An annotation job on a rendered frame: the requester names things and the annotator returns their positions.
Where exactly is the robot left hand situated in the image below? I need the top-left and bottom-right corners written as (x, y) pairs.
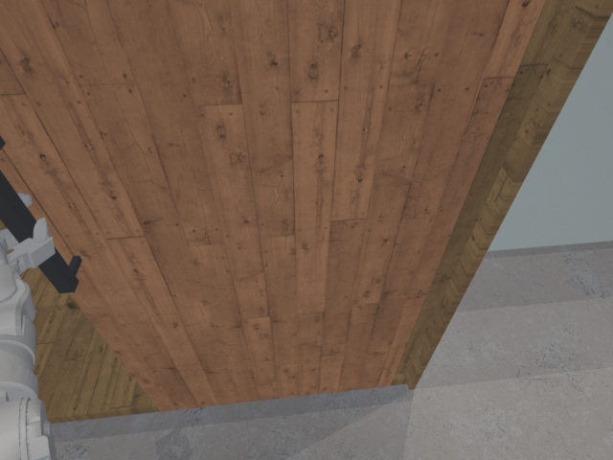
top-left (0, 193), bottom-right (56, 274)

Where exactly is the wardrobe door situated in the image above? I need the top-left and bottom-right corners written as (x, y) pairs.
top-left (0, 0), bottom-right (546, 412)
top-left (396, 0), bottom-right (578, 374)

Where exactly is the robot left upper arm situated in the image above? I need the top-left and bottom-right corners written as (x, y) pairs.
top-left (0, 398), bottom-right (57, 460)

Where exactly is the robot left forearm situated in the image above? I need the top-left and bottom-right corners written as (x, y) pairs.
top-left (0, 264), bottom-right (38, 403)

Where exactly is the handle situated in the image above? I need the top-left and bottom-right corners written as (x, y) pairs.
top-left (0, 136), bottom-right (82, 293)

